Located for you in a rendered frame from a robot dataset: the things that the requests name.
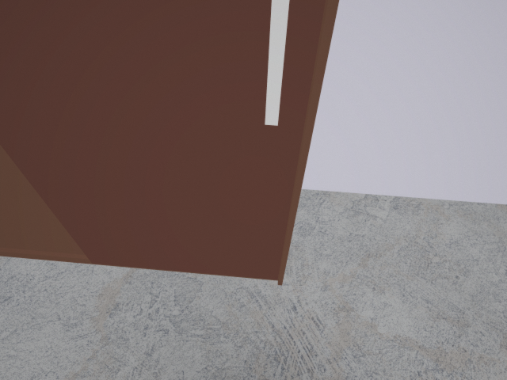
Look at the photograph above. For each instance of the handle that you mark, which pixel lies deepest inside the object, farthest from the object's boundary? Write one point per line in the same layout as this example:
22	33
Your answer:
277	40

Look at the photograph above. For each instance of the wardrobe door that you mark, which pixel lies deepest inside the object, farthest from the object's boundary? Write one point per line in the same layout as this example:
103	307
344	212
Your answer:
26	221
141	124

